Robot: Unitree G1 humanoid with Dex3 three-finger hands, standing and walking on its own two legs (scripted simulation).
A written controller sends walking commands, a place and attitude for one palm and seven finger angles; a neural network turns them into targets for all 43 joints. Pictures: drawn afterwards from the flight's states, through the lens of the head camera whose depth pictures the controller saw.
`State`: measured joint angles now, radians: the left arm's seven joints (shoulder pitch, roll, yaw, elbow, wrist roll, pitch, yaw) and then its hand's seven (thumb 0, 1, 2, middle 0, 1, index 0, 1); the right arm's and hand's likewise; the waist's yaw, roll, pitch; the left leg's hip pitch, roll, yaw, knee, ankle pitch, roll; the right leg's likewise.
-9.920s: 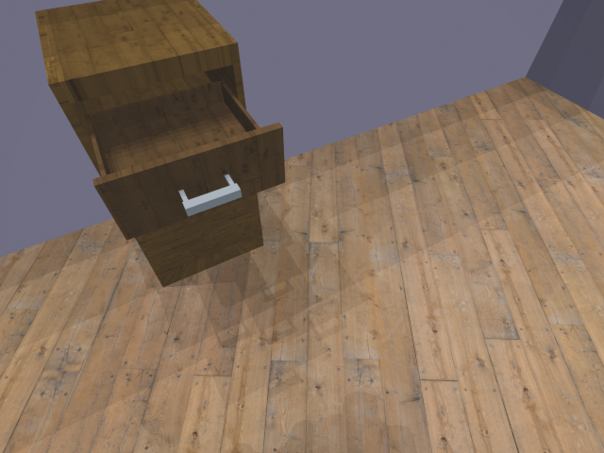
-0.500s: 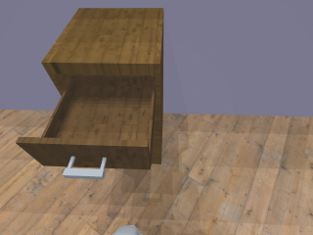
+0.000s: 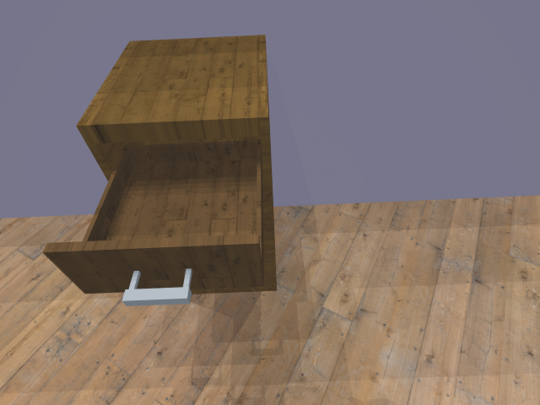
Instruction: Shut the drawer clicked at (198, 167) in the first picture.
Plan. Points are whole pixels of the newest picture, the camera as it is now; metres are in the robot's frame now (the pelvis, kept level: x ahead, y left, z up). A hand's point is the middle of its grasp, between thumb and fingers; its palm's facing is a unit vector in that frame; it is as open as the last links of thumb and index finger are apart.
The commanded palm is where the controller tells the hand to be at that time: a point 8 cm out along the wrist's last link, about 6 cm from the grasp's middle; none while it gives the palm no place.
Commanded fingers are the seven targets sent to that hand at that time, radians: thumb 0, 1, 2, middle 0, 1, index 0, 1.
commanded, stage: come to a stop and stand still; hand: left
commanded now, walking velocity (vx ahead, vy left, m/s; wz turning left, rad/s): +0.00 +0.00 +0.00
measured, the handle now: (160, 285) +0.33 +0.23 -0.07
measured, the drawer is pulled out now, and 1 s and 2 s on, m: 0.30 0.30 0.30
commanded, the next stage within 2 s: look again from close up in 0.32 s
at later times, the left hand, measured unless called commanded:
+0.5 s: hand out of the picture -0.04 +0.15 -0.18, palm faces +0.01 -0.98 -0.18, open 7.4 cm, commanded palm none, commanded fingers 0.00 0.90 0.90 -0.20 -0.30 -0.20 -0.30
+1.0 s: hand out of the picture +0.02 +0.20 -0.18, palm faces +0.01 -0.98 -0.20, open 7.4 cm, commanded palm none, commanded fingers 0.00 0.90 0.90 -0.20 -0.30 -0.20 -0.30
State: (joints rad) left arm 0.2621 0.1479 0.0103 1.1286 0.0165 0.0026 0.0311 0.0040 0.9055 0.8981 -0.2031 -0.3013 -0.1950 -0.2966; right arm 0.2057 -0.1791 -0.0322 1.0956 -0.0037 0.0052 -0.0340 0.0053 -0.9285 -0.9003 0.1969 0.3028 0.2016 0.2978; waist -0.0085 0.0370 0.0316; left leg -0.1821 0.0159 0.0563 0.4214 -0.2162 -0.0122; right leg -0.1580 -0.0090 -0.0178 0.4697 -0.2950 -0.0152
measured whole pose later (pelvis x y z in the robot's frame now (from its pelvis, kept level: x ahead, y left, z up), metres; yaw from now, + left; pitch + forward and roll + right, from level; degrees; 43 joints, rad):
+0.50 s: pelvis -0.02 -0.01 +0.00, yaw +0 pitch -1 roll -1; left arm 0.32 0.10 -0.01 1.13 0.02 -0.03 0.04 0.00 0.91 0.90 -0.21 -0.30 -0.20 -0.30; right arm 0.34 -0.15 -0.01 1.13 -0.01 0.00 -0.02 0.01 -0.91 -0.90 0.19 0.30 0.20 0.30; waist -0.03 0.05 0.04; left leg -0.26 0.07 0.01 0.50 -0.24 -0.02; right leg -0.18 0.05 -0.04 0.44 -0.25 -0.04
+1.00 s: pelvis +0.01 +0.02 +0.00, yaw +0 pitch -1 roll +0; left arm 0.28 0.17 0.00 1.08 0.02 -0.01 0.04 0.00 0.91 0.90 -0.20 -0.30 -0.20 -0.30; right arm 0.27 -0.16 0.01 1.10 -0.01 -0.03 -0.02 0.01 -0.91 -0.90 0.20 0.30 0.20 0.30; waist 0.00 -0.01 0.03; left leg -0.21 0.00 0.05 0.49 -0.28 0.02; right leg -0.17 -0.02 -0.01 0.49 -0.32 0.01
